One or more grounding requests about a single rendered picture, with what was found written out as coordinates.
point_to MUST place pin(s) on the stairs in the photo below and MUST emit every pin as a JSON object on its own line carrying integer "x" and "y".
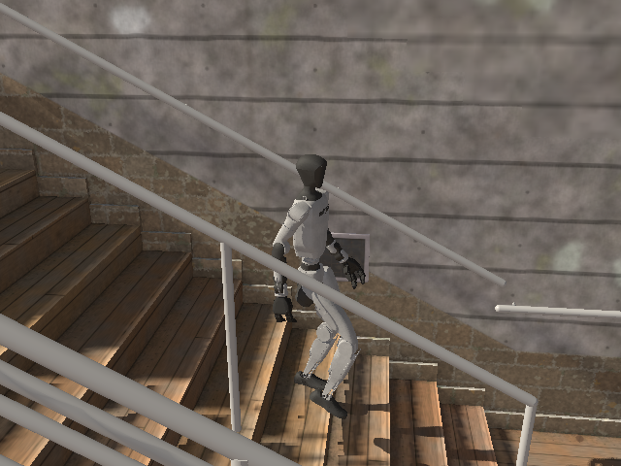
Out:
{"x": 93, "y": 289}

